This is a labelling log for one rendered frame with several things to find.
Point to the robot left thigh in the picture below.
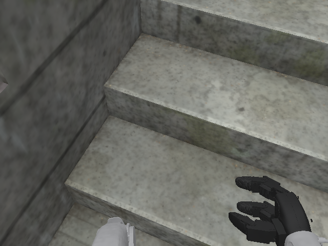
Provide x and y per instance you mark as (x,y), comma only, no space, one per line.
(115,234)

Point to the robot right forearm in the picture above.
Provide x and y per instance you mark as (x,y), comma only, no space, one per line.
(302,238)

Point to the left robot shin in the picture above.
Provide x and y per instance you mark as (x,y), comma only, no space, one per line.
(115,219)

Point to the right robot hand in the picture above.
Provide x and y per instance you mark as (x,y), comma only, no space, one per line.
(276,222)

